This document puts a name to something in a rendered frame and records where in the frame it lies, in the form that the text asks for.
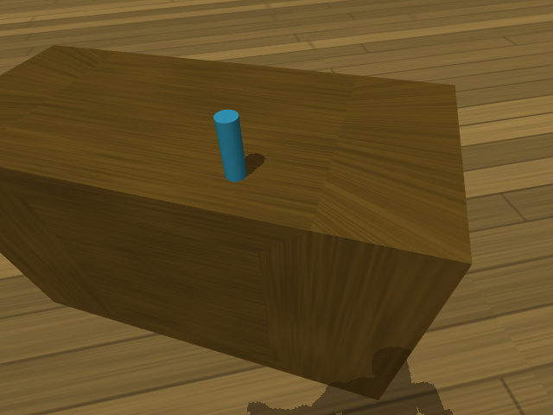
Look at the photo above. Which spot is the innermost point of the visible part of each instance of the can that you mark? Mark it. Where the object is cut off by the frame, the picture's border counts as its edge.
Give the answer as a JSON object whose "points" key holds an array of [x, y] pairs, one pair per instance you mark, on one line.
{"points": [[230, 144]]}

